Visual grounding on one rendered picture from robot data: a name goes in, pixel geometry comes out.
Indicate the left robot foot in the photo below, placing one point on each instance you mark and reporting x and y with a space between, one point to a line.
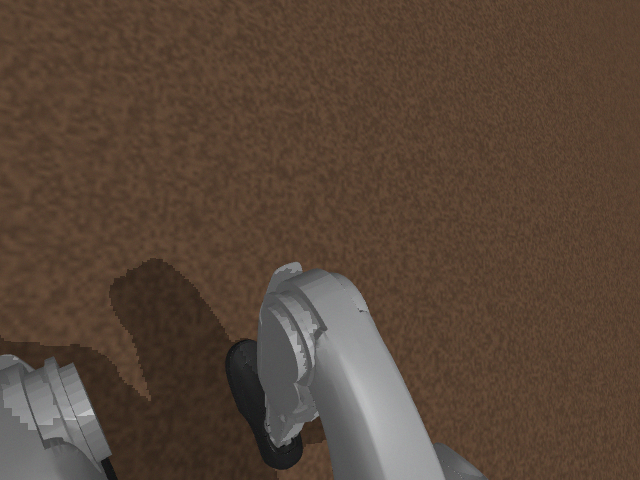
109 471

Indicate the right robot hand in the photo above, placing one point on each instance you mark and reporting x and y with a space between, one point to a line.
454 466

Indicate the right robot foot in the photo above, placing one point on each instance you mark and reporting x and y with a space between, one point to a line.
249 396

